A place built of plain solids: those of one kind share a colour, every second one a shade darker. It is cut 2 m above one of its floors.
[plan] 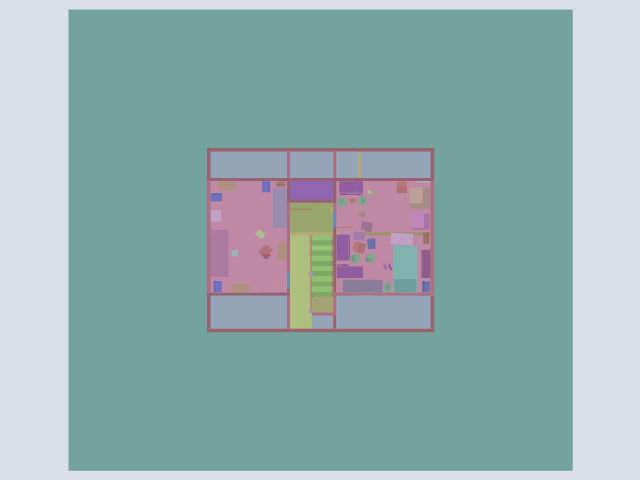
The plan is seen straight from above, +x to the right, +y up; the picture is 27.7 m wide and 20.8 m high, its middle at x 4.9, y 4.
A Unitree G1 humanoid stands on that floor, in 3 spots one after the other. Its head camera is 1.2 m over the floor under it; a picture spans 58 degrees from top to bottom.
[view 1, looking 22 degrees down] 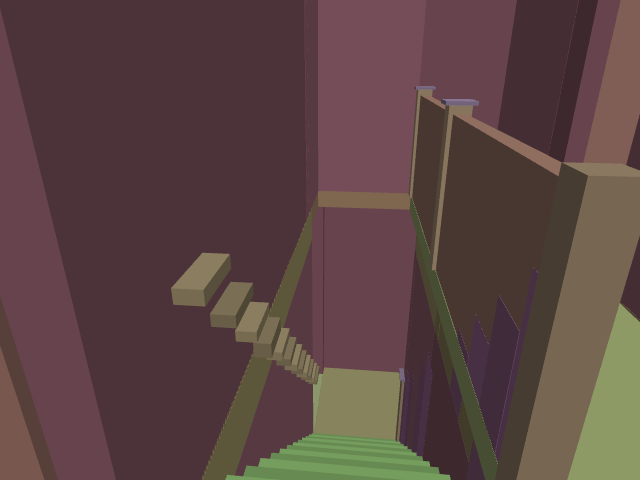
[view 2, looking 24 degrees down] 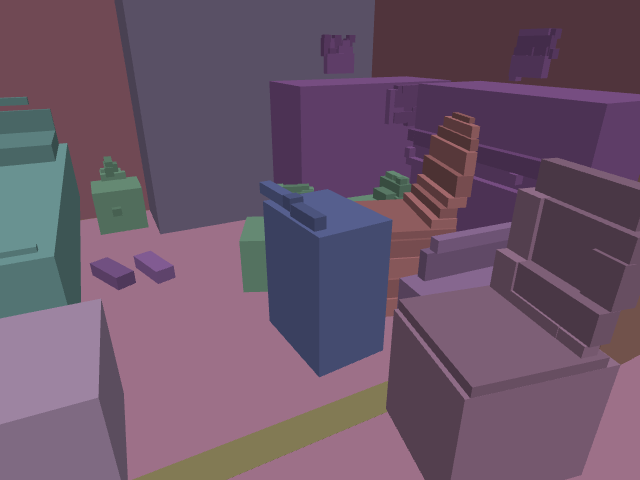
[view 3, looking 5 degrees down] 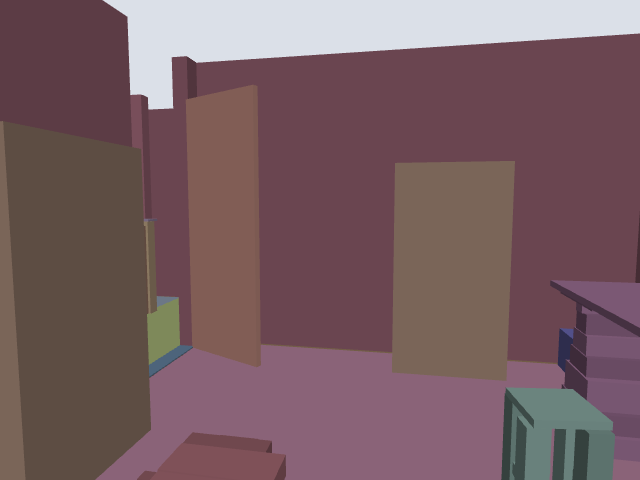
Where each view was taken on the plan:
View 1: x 5.00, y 5.11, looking -84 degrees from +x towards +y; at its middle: wall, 5.22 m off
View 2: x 7.88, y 5.28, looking -117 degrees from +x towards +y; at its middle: hamper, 1.48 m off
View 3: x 1.77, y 5.12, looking -79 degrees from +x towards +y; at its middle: wall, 3.48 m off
